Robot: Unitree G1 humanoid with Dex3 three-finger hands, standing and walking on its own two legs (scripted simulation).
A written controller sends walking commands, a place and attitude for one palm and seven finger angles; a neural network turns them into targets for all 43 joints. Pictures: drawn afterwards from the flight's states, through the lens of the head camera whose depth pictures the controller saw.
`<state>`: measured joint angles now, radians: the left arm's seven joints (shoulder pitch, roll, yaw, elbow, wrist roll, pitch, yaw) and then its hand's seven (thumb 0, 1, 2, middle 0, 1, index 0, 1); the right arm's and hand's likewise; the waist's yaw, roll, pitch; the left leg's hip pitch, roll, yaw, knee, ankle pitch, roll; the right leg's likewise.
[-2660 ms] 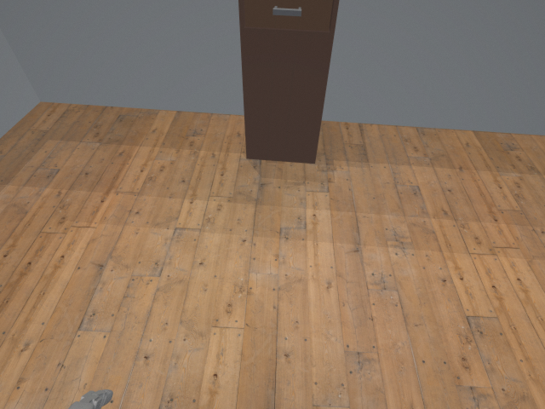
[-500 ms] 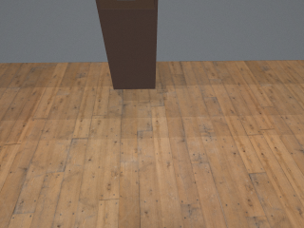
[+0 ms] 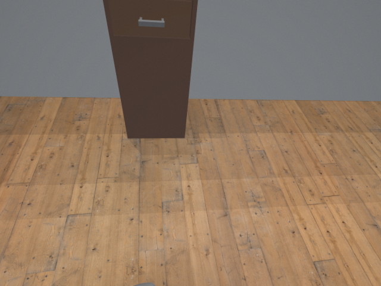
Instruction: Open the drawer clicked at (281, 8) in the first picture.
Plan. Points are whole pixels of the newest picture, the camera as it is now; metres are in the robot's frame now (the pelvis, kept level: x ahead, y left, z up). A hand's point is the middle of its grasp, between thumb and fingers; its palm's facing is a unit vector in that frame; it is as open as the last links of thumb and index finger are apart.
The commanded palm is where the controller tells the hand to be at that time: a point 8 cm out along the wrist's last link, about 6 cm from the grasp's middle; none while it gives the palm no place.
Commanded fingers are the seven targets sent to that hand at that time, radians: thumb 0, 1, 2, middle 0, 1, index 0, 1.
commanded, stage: walk to a spot facing it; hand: left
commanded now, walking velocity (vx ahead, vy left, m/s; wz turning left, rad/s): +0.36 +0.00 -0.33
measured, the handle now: (151, 21) +1.12 +0.26 +0.05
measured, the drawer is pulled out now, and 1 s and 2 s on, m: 0.00 0.00 0.00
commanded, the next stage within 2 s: turn to face it in 0.54 s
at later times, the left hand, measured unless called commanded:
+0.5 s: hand (160, 213) +0.33 +0.10 -0.16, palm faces -0.22 -0.96 -0.19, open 7.3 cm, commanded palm none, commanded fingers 0.00 0.90 0.90 -0.20 -0.30 -0.20 -0.30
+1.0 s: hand (157, 206) +0.37 +0.12 -0.19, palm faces +0.04 -0.99 -0.14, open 7.3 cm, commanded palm none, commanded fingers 0.00 0.90 0.90 -0.20 -0.30 -0.20 -0.30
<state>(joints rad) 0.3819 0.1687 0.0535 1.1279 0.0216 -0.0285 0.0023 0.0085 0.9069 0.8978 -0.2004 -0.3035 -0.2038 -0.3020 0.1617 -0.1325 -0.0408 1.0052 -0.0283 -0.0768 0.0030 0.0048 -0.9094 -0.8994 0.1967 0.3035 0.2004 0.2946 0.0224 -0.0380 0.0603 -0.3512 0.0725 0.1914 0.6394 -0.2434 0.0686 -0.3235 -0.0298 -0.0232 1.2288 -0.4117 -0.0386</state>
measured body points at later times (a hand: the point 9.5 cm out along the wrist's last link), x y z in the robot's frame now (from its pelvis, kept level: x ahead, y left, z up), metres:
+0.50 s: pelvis +0.20 -0.05 +0.00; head +0.22 -0.06 +0.45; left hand +0.35 +0.15 -0.14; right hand +0.04 -0.21 -0.15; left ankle +0.08 +0.08 -0.72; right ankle +0.28 -0.17 -0.72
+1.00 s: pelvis +0.35 -0.05 -0.01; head +0.36 -0.02 +0.44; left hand +0.37 +0.17 -0.18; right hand +0.41 -0.30 -0.13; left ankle +0.43 +0.02 -0.72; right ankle +0.28 -0.17 -0.71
